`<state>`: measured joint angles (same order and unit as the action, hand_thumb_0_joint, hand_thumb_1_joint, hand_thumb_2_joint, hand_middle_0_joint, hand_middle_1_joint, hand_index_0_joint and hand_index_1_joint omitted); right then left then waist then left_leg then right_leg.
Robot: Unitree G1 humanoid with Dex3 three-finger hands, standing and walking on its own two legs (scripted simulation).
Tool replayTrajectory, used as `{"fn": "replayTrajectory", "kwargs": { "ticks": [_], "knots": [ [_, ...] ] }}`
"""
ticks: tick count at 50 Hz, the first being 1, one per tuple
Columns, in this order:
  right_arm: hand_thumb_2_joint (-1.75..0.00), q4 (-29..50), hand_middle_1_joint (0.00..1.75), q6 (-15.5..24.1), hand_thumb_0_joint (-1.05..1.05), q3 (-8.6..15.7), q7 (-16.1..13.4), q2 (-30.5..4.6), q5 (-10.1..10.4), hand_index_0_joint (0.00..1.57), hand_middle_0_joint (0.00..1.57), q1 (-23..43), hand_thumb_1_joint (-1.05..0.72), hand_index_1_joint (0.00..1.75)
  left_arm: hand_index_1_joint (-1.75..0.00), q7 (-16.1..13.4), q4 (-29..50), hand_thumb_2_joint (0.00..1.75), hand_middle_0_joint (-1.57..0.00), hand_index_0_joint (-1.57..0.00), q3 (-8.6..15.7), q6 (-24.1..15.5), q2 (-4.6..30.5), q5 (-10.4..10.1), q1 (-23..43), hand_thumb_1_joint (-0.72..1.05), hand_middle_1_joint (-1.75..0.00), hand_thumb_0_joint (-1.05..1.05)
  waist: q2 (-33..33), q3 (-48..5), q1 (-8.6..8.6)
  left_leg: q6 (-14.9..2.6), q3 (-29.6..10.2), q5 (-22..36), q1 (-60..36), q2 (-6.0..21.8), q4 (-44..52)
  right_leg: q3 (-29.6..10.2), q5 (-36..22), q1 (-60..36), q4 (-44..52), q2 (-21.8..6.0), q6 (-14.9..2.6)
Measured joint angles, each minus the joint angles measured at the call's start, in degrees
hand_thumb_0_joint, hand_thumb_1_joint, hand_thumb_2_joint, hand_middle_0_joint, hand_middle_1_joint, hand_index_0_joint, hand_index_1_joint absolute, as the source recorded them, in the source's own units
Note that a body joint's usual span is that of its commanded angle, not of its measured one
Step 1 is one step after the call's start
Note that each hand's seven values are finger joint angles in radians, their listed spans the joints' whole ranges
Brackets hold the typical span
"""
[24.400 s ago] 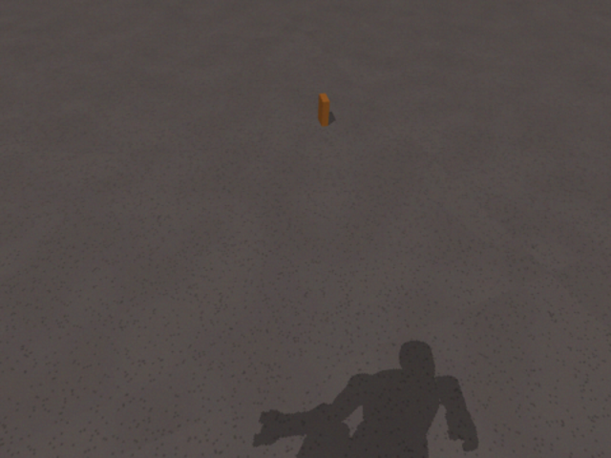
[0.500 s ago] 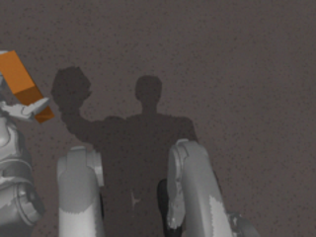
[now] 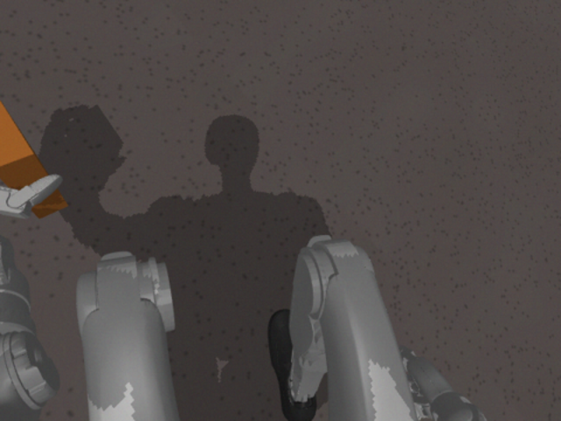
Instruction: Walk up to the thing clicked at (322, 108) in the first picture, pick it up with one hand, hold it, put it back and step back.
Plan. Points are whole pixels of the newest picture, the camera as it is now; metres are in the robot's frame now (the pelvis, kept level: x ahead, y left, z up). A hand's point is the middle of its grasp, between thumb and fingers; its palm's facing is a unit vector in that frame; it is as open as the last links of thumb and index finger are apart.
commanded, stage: lower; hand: left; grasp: from the side
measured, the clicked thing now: (18, 160) +0.45 +0.30 -0.10
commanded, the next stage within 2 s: loosen in 1.36 s
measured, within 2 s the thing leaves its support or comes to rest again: neither
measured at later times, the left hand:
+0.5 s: hand (22, 170) +0.45 +0.31 -0.15, palm faces +0.45 -0.89 -0.03, open 12.6 cm
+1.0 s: hand (32, 177) +0.45 +0.31 -0.18, palm faces +0.46 -0.89 -0.02, open 12.6 cm
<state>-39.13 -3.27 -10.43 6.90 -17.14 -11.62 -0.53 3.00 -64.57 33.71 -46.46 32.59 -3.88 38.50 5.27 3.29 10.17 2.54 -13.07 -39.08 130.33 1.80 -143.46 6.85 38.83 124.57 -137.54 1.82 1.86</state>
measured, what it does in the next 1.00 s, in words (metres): stands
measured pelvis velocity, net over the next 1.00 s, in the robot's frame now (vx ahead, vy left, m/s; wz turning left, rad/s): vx -0.01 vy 0.01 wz -0.10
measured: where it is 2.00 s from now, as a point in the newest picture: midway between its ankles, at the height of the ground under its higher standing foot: (225, 401)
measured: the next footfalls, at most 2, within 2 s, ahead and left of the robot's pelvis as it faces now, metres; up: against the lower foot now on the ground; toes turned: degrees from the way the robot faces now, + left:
none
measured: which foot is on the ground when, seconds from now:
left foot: down 0.00-1.00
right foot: down 0.00-1.00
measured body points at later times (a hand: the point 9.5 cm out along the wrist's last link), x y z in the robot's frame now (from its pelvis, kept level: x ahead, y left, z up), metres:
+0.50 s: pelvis +0.00 +0.01 -0.02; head +0.24 +0.14 +0.33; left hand +0.42 +0.36 -0.15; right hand +0.12 -0.26 -0.09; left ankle +0.08 +0.14 -0.28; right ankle +0.11 -0.12 -0.27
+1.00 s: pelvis -0.01 +0.01 -0.03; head +0.23 +0.16 +0.32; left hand +0.42 +0.36 -0.18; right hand +0.12 -0.25 -0.07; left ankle +0.08 +0.14 -0.28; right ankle +0.11 -0.12 -0.27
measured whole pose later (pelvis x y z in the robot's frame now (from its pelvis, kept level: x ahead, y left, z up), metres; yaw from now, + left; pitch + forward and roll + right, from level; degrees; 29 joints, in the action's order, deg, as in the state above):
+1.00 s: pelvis -0.01 +0.01 -0.03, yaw -6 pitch +14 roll -15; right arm -32.9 -3.1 -26.2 8.0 -21.1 -19.4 7.3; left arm -1.9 -82.1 37.0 -58.2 49.0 -3.7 39.0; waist 14.4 15.9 15.0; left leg 2.0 -21.0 -40.1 128.3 1.7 -151.9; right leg 12.3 36.5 120.1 -139.7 4.9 3.9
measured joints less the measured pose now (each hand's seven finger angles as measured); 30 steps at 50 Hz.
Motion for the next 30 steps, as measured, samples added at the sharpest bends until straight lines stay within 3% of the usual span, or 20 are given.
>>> {"fn": "replayTrajectory", "kwargs": {
  "ticks": [8, 21, 30],
  "knots": [
    [-0.91, 1.35, 0.30, 0.10, 0.00, -3.13, 0.46, -0.84, -1.00, 0.21, 0.21, 1.49, -0.91, 0.30, -1.01, -1.03, -4.67, 1.01, -0.52, -0.48, 0.90, -1.73, 2.83, -0.60, 0.12, -0.61, -1.04, 0.00, 1.70, 2.63, 1.17, -0.13, -1.38, 0.25, 0.39, 0.06, -2.15, 0.88, -0.96, 0.17, -1.13, 0.65, 0.47],
    [-0.91, 2.79, 0.30, 0.08, 0.00, -8.10, 0.95, -2.03, -4.25, 0.21, 0.21, 3.75, -0.91, 0.30, -0.99, -2.43, -8.61, 1.00, -0.53, -0.49, 2.80, -6.33, 8.93, 0.52, 0.77, -0.61, -1.02, 0.00, 5.24, 7.62, 3.29, -0.09, -4.19, -0.85, -0.21, -0.26, -5.46, 2.83, -0.72, -1.61, -2.26, 1.42, 1.04],
    [-0.91, 3.92, 0.30, -0.04, 0.00, -10.75, 1.08, -3.18, -5.57, 0.21, 0.21, 5.39, -0.91, 0.30, -0.99, -3.05, -11.57, 1.00, -0.53, -0.49, 2.46, -7.93, 11.31, 0.00, 0.44, -0.61, -1.02, 0.00, 6.37, 9.66, 3.88, -0.07, -5.46, -0.88, -1.02, -0.31, -6.37, 3.70, -1.22, -2.68, -2.27, 1.83, 1.49]
  ]
}}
